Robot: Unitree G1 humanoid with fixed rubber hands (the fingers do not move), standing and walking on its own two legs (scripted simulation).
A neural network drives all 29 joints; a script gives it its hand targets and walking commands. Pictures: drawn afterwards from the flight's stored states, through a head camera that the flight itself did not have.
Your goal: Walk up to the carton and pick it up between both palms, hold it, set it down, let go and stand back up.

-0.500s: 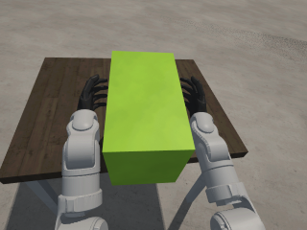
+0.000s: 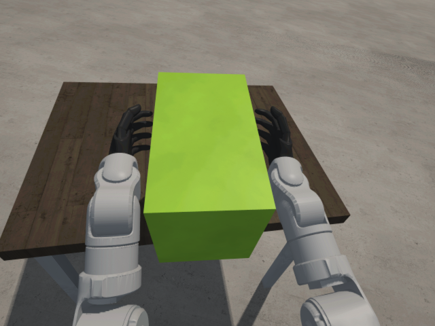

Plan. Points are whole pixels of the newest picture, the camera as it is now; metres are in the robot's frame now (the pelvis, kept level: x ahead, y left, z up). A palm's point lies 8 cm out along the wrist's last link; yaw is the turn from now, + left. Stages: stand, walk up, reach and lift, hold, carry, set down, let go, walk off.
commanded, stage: set down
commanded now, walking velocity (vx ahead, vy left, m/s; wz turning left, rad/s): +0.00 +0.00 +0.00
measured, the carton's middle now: (203, 164) +0.37 +0.02 +0.11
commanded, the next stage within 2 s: none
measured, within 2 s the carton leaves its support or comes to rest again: neither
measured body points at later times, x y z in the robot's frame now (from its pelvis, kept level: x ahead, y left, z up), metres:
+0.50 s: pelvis +0.03 +0.02 +0.00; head +0.05 +0.05 +0.45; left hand +0.38 +0.16 +0.07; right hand +0.38 -0.10 +0.08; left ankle +0.03 +0.13 -0.75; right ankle +0.00 -0.08 -0.75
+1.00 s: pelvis +0.05 +0.01 +0.00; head +0.06 +0.02 +0.45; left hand +0.41 +0.14 +0.09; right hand +0.41 -0.12 +0.09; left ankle +0.03 +0.13 -0.75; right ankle +0.00 -0.08 -0.75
